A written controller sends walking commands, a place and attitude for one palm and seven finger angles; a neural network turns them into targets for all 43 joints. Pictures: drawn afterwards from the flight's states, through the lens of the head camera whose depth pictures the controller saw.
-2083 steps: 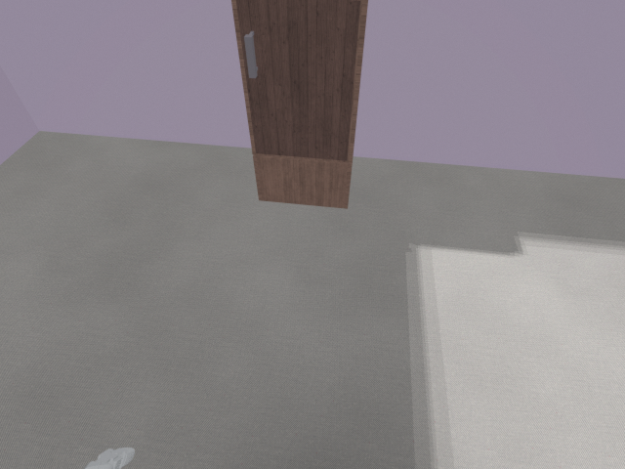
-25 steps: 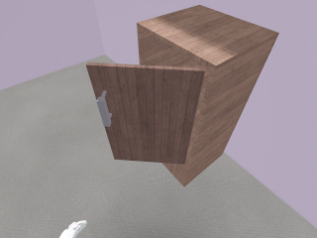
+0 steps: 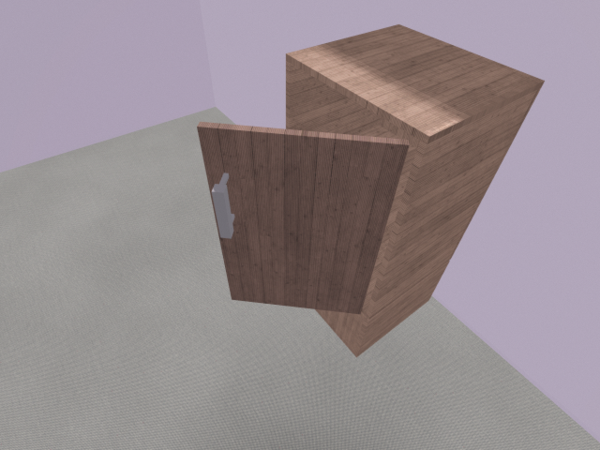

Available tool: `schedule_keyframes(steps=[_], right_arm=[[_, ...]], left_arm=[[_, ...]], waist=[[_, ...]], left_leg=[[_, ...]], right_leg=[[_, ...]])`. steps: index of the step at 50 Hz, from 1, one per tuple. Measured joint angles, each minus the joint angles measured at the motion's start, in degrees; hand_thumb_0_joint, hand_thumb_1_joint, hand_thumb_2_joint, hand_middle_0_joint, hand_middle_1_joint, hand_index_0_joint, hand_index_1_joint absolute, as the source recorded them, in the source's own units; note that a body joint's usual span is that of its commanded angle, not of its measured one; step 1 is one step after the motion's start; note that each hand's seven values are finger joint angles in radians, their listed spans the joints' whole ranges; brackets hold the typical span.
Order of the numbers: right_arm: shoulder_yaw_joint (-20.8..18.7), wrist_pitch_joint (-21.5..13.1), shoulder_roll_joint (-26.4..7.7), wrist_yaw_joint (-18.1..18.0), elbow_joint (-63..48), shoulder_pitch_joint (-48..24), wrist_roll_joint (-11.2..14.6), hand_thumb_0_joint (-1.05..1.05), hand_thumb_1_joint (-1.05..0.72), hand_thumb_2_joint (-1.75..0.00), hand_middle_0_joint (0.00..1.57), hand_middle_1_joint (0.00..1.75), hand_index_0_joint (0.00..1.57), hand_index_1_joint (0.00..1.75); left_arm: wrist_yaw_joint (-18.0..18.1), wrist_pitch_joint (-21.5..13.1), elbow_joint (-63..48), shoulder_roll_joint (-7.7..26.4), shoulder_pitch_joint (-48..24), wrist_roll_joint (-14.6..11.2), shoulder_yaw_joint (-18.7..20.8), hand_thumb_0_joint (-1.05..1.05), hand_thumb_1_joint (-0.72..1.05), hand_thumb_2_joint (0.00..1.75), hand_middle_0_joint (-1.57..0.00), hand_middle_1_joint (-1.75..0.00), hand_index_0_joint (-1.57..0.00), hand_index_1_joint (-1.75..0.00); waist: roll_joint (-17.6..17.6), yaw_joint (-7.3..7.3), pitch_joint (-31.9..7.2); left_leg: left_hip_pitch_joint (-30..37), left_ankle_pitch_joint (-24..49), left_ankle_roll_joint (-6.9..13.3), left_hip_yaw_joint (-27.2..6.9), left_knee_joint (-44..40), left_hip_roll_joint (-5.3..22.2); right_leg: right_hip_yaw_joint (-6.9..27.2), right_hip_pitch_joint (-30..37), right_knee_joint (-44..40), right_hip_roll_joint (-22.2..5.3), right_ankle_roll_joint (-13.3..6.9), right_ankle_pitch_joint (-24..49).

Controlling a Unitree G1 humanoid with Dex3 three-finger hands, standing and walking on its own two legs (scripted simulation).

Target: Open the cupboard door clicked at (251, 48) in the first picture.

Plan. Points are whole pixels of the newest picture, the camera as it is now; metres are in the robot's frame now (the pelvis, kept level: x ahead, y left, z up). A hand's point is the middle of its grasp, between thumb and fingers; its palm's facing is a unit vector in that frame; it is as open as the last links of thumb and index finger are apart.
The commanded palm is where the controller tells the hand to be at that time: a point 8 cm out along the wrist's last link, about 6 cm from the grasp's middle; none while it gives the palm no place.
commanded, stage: come to a stop and stand still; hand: left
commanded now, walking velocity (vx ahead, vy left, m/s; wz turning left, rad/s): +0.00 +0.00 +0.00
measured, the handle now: (226, 205) +0.59 +0.19 -0.06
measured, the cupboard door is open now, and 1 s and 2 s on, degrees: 47 47 47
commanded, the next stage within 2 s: look again from close up in 0.40 s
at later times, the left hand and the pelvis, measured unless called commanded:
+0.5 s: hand out of the picture +0.01 +0.21 -0.18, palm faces -0.02 -0.98 -0.19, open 7.4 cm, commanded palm none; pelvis +0.00 +0.02 +0.00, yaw -1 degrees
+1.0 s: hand out of the picture +0.00 +0.19 -0.18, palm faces -0.01 -0.99 -0.16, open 7.4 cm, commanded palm none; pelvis +0.01 +0.03 +0.00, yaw -2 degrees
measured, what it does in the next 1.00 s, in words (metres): stands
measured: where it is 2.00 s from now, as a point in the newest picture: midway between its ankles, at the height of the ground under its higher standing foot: outside the picture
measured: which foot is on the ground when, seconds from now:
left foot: down 0.00-1.00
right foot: down 0.00-1.00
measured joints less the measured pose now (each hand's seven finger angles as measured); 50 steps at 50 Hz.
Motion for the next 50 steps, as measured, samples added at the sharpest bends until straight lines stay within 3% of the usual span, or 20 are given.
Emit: schedule_keyframes(steps=[19, 50], right_arm=[[-0.34, -0.32, 3.93, -0.71, 3.47, 0.05, 0.46, 0.0, -0.91, -0.9, 0.2, 0.3, 0.2, 0.3], [-0.54, -0.53, 8.1, -1.47, 5.44, 2.55, 0.96, 0.0, -0.91, -0.9, 0.2, 0.3, 0.2, 0.3]], left_arm=[[0.81, -0.18, 2.88, -5.38, 2.03, 0.41, -1.15, 0.0, 0.9, 0.9, -0.2, -0.29, -0.2, -0.3], [1.92, -0.5, 3.9, -9.56, 5.45, 0.39, -1.35, 0.0, 0.9, 0.9, -0.2, -0.29, -0.2, -0.3]], waist=[[-1.63, 0.01, 0.02], [-1.29, -0.01, 0.16]], left_leg=[[0.39, 0.6, 1.58, 1.29, -1.24, -1.35], [1.62, -0.22, 2.09, 2.43, -2.0, -1.6]], right_leg=[[1.33, 0.02, -1.01, -1.29, 1.68, 0.96], [2.55, 0.56, -1.14, -1.47, 2.33, 0.24]])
